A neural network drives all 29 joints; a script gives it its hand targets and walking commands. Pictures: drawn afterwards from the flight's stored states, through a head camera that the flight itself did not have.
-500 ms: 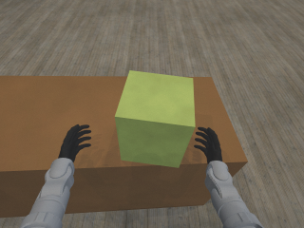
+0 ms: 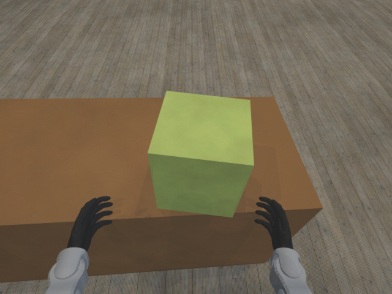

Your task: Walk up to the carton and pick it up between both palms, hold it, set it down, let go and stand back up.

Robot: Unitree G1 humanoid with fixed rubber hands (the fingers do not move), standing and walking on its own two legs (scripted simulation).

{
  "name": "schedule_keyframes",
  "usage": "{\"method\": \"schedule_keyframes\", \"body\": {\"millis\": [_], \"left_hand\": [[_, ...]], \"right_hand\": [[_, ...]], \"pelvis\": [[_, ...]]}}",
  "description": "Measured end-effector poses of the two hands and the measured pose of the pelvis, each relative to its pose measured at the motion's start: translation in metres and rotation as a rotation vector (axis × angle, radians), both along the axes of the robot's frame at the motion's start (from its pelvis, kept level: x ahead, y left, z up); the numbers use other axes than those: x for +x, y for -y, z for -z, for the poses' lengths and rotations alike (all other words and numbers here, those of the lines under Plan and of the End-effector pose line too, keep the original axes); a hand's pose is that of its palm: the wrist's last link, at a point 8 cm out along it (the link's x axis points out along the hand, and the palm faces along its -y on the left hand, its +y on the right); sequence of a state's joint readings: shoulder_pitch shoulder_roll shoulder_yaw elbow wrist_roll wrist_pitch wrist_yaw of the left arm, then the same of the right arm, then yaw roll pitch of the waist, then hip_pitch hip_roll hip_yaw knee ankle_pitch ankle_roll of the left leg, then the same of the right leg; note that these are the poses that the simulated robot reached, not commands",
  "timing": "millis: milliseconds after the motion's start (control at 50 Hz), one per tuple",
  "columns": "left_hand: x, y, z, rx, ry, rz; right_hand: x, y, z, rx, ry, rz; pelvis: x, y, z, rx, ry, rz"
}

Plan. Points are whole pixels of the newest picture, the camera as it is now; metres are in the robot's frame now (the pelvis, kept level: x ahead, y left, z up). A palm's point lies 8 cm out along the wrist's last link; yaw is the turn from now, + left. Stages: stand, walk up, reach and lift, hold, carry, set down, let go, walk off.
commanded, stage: set down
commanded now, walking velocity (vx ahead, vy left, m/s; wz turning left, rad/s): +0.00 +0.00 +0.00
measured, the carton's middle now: (201, 157) +0.44 +0.00 -0.03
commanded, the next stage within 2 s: let go in 0.52 s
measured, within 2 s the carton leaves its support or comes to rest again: neither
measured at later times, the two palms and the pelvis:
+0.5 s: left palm (91, 259) +0.19 +0.22 -0.06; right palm (296, 258) +0.20 -0.21 -0.06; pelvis +0.02 -0.01 +0.00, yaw +0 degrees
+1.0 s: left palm (98, 272) +0.17 +0.20 -0.07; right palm (315, 273) +0.18 -0.24 -0.07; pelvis +0.02 -0.02 +0.01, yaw -1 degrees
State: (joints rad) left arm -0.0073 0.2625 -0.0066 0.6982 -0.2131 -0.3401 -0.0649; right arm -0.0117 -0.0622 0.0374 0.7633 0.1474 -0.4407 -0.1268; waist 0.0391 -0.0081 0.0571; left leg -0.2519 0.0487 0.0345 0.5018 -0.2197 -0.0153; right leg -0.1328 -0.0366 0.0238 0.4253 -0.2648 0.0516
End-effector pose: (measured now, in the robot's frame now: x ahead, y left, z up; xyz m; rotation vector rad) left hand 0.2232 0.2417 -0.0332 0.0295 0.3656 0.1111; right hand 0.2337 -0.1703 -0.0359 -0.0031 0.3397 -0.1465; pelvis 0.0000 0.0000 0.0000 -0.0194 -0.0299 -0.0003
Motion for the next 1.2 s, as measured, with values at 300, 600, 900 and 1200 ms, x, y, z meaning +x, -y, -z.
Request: {"method": "schedule_keyframes", "body": {"millis": [300,600,900,1200], "left_hand": [[-0.031,0.014,0.021,0.018,-0.184,0.006],[-0.035,0.029,0.024,0.046,-0.305,0.018],[-0.053,0.038,0.035,0.077,-0.432,0.018],[-0.078,0.004,0.046,0.191,-0.482,-0.032]], "right_hand": [[-0.029,0.025,0.018,-0.056,-0.130,-0.033],[-0.037,0.042,0.025,-0.083,-0.220,-0.065],[-0.056,0.065,0.034,-0.128,-0.323,-0.072],[-0.089,0.120,0.053,-0.250,-0.561,-0.037]], "pelvis": [[0.011,0.007,-0.003,0.007,0.037,0.005],[0.019,0.016,-0.006,0.017,0.051,0.005],[0.023,0.022,-0.007,0.022,0.058,0.008],[0.020,0.023,0.000,0.018,0.029,-0.012]]}}
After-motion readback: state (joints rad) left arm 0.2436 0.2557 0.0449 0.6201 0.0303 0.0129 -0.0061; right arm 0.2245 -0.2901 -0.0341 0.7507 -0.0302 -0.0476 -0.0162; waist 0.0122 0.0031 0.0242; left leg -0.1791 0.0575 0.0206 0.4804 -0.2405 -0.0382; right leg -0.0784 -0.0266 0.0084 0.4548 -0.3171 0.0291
